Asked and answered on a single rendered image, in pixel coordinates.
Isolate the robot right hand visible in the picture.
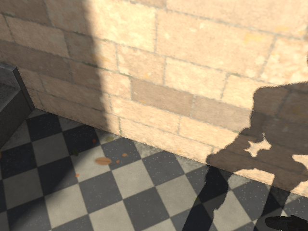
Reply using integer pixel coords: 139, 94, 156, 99
265, 215, 308, 231

